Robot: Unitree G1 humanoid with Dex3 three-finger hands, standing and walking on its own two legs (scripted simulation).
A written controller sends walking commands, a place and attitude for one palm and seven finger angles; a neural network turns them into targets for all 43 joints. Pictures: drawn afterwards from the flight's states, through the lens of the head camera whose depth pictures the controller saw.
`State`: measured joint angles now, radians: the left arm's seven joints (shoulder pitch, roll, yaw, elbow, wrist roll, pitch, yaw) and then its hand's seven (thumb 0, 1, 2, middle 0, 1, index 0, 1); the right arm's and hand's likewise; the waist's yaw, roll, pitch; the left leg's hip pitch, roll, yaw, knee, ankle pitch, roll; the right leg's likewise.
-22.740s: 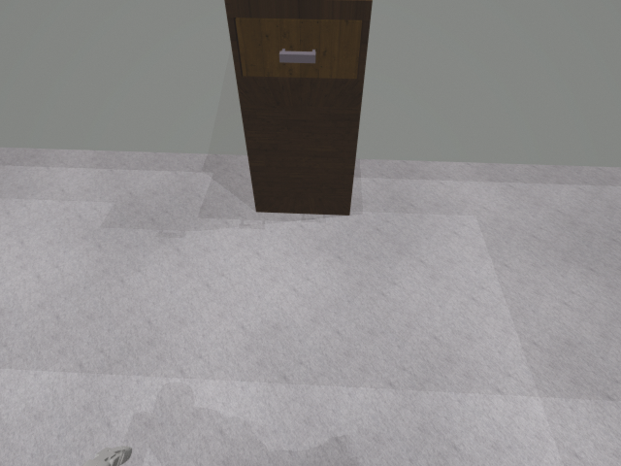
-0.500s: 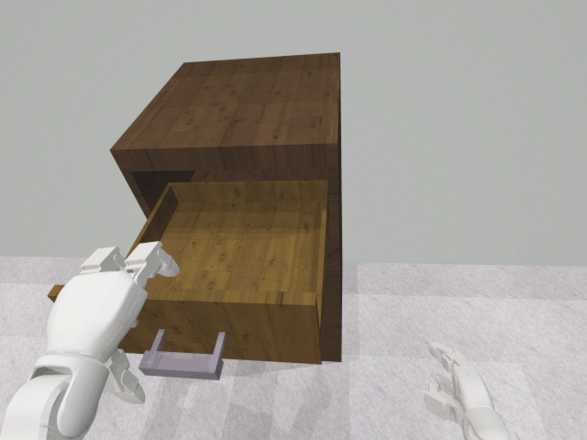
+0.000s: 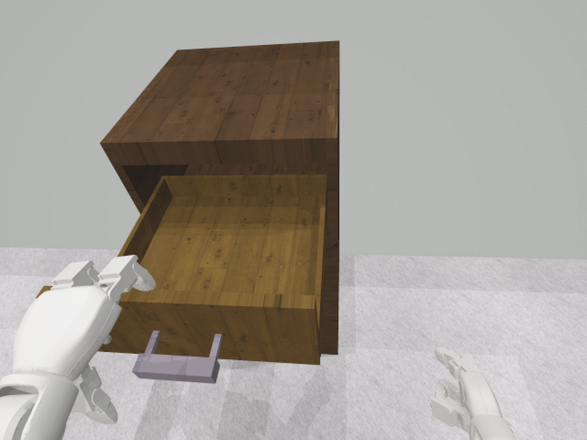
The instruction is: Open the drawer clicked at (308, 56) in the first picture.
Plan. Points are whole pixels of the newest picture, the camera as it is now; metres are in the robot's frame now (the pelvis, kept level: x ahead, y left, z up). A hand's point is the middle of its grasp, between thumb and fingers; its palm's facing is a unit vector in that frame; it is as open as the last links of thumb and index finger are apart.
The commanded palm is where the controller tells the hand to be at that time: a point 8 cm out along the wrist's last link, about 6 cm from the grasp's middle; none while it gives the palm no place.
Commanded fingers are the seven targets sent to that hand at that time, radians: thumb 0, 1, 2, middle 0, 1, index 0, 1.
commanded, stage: draw the hand back to the body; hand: left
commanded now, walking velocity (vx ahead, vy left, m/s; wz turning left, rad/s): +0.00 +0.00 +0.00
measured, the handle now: (181, 353) +0.23 +0.22 -0.02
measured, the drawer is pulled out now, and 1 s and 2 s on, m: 0.30 0.30 0.30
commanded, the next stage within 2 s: step back with the hand held close in 1.20 s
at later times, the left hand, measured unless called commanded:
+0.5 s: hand (121, 306) +0.20 +0.21 +0.17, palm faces +0.33 -0.88 -0.35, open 12.9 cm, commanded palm +0.15 +0.26 +0.18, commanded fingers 0.00 0.06 0.54 -0.26 -0.84 -0.26 -0.84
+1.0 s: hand (108, 305) +0.20 +0.23 +0.16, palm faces +0.40 -0.81 -0.43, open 8.6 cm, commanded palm +0.15 +0.27 +0.18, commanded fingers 0.00 0.90 0.90 -0.20 -0.30 -0.20 -0.30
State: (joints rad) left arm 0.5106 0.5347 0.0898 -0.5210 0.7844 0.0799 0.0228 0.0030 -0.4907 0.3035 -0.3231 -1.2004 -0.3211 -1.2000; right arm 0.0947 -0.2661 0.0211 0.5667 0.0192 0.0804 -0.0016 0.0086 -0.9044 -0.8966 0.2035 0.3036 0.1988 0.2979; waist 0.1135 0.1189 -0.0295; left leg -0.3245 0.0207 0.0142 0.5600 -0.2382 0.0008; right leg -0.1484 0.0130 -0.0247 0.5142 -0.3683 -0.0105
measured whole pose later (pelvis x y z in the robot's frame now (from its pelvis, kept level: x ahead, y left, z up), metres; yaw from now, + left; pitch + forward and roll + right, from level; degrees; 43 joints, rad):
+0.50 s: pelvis +0.01 +0.01 +0.00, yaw -1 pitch -2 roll +0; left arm 0.55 0.31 0.19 -0.58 -0.04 -0.09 0.13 0.00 -0.25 0.41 -0.30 -1.04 -0.30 -1.04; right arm 0.21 -0.19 0.06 0.59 0.00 -0.13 -0.08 0.01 -0.90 -0.90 0.21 0.30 0.20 0.30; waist 0.06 0.03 0.00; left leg -0.24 0.01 0.03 0.53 -0.25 0.01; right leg -0.06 0.00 -0.01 0.46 -0.36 0.00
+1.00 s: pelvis +0.02 -0.01 +0.01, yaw +0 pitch -2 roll +0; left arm 0.57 0.33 0.29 -0.49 -0.07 -0.08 0.12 0.01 0.59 0.77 -0.24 -0.49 -0.23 -0.49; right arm 0.16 -0.22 0.00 0.62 0.01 -0.09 -0.08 0.01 -0.90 -0.90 0.20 0.30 0.20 0.30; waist 0.06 0.07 0.00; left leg -0.21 0.02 0.02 0.47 -0.23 -0.01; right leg -0.03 0.01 -0.02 0.41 -0.35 -0.02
